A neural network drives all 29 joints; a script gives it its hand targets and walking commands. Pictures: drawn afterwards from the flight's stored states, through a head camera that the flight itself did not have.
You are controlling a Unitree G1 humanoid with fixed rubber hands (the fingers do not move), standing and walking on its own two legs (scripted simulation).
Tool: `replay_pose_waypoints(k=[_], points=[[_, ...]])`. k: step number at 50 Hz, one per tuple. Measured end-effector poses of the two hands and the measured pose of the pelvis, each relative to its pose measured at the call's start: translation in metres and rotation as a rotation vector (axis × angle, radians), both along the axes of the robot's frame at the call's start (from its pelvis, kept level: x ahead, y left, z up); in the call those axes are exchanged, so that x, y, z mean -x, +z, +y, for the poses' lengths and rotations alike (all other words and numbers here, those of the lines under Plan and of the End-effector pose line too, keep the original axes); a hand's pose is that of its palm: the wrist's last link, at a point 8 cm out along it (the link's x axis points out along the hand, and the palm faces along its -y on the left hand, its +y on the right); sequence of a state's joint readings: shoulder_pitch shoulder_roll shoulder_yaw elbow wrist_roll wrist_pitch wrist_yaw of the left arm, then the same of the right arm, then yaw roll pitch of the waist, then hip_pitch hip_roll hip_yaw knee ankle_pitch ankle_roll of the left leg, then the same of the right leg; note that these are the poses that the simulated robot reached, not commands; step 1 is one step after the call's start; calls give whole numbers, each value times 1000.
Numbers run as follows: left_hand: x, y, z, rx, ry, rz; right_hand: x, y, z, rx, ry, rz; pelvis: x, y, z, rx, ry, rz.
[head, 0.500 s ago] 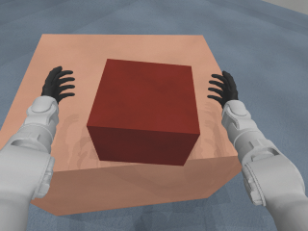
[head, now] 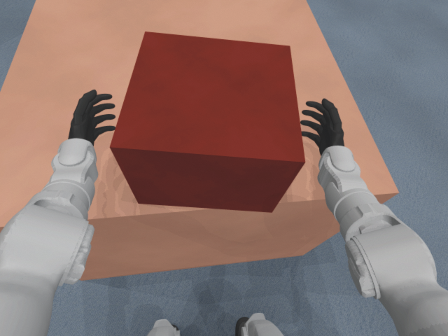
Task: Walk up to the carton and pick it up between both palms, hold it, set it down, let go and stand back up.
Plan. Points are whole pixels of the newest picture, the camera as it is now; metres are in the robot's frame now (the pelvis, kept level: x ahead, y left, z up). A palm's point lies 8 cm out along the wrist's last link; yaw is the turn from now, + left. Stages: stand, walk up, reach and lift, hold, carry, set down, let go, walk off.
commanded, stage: reach and lift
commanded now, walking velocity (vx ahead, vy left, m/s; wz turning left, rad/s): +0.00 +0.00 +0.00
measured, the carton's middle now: (212, 127) +0.51 +0.00 +0.03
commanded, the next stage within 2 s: none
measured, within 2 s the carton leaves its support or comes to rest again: neither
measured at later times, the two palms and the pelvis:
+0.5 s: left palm (104, 136) +0.48 +0.19 +0.04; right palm (311, 141) +0.46 -0.19 +0.05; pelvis +0.01 +0.00 +0.00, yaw +0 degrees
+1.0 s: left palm (108, 136) +0.47 +0.18 +0.04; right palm (309, 141) +0.45 -0.18 +0.05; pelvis +0.01 +0.01 +0.00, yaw +0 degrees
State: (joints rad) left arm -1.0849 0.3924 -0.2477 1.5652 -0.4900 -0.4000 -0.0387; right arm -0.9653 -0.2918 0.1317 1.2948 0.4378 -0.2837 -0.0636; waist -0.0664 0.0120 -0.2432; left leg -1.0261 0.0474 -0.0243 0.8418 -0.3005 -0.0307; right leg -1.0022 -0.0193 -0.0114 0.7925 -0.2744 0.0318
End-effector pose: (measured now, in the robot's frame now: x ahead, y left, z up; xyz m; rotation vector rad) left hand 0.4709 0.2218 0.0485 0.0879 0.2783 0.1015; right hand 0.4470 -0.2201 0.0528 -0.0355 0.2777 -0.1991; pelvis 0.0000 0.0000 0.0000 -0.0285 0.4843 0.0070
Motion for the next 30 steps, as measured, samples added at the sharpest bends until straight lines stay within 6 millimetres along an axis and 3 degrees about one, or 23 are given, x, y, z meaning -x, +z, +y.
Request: replay_pose_waypoints(k=[30], points=[[-4,-7,-38,21,-63,-3,-10,-5,34,-33,3,-26,-10,3,3,9,-2,-2]])
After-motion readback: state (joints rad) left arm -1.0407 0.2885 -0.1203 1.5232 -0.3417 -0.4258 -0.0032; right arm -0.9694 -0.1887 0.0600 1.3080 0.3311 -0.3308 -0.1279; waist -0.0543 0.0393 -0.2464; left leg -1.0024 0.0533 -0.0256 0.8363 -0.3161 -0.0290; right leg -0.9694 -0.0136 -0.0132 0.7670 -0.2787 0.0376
